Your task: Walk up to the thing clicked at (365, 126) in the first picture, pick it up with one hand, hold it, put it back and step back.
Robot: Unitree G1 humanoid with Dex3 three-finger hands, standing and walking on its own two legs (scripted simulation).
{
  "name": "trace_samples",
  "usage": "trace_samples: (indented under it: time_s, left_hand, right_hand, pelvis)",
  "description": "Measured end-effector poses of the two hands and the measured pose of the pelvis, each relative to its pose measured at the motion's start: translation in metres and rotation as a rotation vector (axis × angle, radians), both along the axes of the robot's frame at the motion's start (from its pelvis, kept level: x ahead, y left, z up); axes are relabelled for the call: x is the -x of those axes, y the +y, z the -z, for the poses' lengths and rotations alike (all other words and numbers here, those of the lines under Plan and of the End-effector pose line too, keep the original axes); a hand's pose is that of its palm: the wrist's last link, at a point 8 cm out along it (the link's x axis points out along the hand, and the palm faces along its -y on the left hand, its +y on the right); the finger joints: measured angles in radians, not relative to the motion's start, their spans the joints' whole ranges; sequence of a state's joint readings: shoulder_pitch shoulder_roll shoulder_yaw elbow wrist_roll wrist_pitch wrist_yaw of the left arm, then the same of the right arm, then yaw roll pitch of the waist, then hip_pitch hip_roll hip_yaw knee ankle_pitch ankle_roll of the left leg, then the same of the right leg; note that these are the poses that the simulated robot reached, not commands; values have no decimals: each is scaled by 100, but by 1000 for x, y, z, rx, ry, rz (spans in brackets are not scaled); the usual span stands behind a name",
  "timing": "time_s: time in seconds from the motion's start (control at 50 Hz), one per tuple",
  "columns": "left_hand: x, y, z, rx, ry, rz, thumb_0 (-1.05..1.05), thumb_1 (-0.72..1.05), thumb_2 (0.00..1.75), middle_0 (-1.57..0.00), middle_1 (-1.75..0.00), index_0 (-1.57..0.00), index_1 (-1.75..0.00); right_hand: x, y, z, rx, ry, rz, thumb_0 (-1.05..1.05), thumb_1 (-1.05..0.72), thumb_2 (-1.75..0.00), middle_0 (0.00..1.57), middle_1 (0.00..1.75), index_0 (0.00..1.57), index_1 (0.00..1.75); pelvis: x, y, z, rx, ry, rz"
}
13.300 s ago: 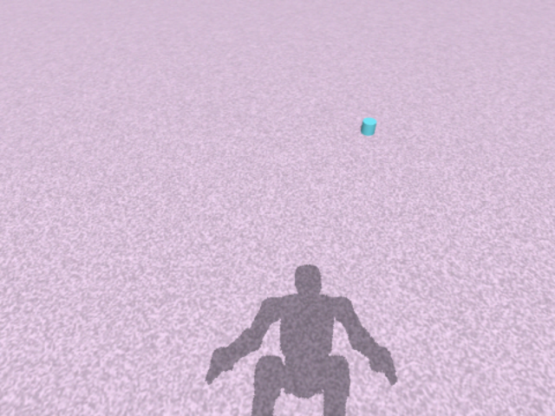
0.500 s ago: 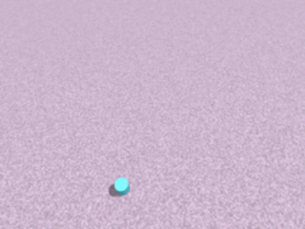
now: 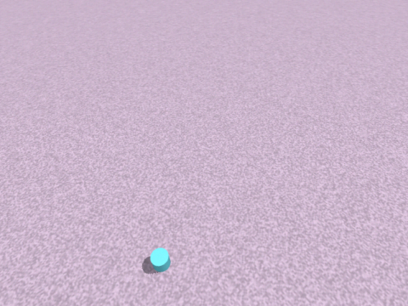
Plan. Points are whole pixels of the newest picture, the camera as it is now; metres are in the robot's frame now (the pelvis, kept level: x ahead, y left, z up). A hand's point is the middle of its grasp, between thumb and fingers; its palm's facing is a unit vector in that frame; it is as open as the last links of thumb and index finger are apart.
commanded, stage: stand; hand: left
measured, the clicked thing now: (160, 259) +0.51 +0.24 -0.74
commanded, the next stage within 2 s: walk up in 1.96 s
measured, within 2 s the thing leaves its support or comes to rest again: neither
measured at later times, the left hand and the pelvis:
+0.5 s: hand out of the picture +0.08 +0.26 -0.16, palm faces -0.02 -0.94 -0.34, open 7.3 cm; pelvis +0.02 +0.00 +0.00, yaw +0 degrees
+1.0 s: hand out of the picture +0.12 +0.25 -0.15, palm faces -0.02 -0.94 -0.34, open 7.3 cm; pelvis +0.03 +0.00 +0.00, yaw +0 degrees
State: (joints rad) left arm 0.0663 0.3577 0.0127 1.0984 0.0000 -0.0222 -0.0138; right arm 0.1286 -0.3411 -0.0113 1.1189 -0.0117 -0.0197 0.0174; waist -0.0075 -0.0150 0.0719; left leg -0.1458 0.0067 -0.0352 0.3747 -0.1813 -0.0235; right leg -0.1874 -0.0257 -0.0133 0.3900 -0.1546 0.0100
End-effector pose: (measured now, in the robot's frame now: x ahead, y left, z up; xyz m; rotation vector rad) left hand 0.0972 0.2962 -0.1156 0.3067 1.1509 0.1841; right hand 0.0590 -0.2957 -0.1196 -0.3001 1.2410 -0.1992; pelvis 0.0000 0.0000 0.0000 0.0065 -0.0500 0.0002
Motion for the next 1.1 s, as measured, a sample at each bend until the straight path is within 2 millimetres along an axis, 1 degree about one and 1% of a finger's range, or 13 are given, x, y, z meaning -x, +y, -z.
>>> trace_samples:
  time_s: [0.12, 0.22, 0.32, 0.42, 0.5, 0.82, 0.98, 1.1]
  left_hand:
    - [15, 5, 6, 4, 61, -18, 0, 91, 90, -20, -30, -21, -30]
    - [23, 7, 6, 0, 95, -28, 0, 91, 90, -20, -30, -20, -30]
    - [24, 7, 4, -8, 104, -31, 0, 91, 90, -20, -30, -20, -30]
    - [22, 6, 3, -11, 98, -31, 0, 91, 90, -20, -30, -20, -30]
    - [19, 5, 2, -12, 97, -30, 0, 91, 90, -20, -30, -20, -30]
    - [-2, 1, 2, -9, 86, -19, 0, 91, 90, -20, -30, -21, -30]
    - [-13, -1, 0, -9, 67, -16, 0, 91, 90, -20, -30, -21, -30]
    - [-15, -1, -2, -14, 60, -17, 0, 91, 90, -20, -30, -21, -30]
  right_hand:
    - [-4, -1, -4, 19, 15, 2, 1, -90, -89, 20, 30, 20, 30]
    - [-17, 2, -3, 16, 4, -6, 1, -90, -89, 20, 30, 20, 30]
    - [-32, 7, -2, 0, -22, -16, 0, -90, -89, 20, 30, 20, 30]
    - [-44, 11, -2, -15, -39, -26, 0, -90, -89, 20, 30, 20, 30]
    - [-48, 11, -1, -20, -38, -29, 0, -90, -89, 20, 30, 20, 30]
    - [-44, 2, -1, 0, 7, -11, 0, -90, -89, 20, 30, 20, 30]
    - [-47, 0, -2, 4, -1, -7, 0, -90, -89, 20, 30, 20, 30]
    - [-51, 1, -2, -1, -10, -11, 0, -90, -89, 20, 30, 20, 30]
  pelvis:
    - [-3, 3, -1, 0, 5, 3]
    - [-6, 5, -2, 1, 10, 4]
    - [-10, 5, -2, 1, 11, 4]
    - [-12, 4, -3, 2, 14, 2]
    - [-15, 3, -3, 3, 19, 1]
    - [-27, 1, -4, 4, 28, -1]
    - [-31, 0, -4, 4, 24, -1]
    - [-32, -1, -4, 4, 22, -3]
